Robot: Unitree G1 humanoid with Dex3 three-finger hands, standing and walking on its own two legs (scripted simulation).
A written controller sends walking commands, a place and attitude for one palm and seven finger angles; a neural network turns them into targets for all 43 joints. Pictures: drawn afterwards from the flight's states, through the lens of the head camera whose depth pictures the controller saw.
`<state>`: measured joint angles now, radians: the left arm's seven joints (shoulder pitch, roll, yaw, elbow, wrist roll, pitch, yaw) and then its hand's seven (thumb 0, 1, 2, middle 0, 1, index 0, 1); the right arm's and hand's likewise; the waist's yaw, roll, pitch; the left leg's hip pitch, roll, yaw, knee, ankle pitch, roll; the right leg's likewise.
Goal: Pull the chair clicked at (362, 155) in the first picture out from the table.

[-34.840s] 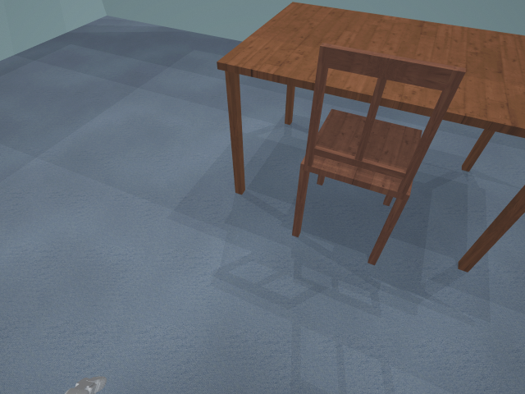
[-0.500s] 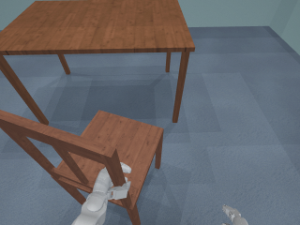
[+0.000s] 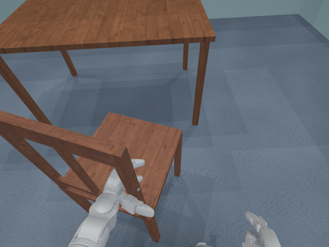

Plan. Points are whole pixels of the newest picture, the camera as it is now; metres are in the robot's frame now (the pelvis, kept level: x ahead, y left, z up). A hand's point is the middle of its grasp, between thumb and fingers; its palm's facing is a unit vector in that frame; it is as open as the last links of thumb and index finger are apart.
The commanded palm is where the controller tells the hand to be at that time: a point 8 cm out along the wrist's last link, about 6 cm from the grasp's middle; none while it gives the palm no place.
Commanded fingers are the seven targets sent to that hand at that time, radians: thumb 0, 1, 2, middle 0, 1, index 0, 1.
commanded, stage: open the thumb and straighten the fingers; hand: left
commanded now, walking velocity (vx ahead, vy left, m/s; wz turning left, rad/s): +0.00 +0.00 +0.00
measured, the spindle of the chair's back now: (80, 172) +0.34 +0.25 -0.05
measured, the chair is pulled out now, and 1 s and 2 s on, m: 0.58 0.58 0.58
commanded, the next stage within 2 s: draw the fingers out of the gap in 0.20 s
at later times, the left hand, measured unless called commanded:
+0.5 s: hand (128, 203) +0.24 +0.10 -0.04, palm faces -0.12 -0.99 -0.11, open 17.5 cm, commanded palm +0.22 +0.15 -0.01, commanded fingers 0.00 -0.55 0.20 0.00 0.00 0.00 0.00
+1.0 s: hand (123, 245) +0.15 +0.10 -0.03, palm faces -0.10 -0.99 -0.09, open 17.5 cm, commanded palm +0.13 +0.15 -0.01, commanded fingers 0.00 -0.55 0.20 0.00 0.00 0.00 0.00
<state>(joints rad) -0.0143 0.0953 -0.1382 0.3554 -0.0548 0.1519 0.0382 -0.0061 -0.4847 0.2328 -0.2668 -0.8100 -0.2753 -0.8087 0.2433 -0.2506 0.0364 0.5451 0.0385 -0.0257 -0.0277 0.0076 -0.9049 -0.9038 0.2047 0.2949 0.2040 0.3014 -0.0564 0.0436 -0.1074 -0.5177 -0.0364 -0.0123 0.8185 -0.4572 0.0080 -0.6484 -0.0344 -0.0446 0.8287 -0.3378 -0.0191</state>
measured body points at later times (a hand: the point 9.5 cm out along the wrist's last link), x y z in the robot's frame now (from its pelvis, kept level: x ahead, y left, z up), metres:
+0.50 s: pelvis +0.02 +0.00 -0.01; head +0.05 -0.02 +0.44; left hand +0.25 +0.15 -0.02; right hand +0.18 -0.25 -0.09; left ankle -0.03 +0.12 -0.70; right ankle +0.04 -0.11 -0.70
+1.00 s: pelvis +0.01 +0.00 -0.02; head +0.02 -0.01 +0.43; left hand +0.15 +0.15 -0.02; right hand +0.19 -0.22 -0.08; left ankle -0.03 +0.12 -0.70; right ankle +0.04 -0.11 -0.70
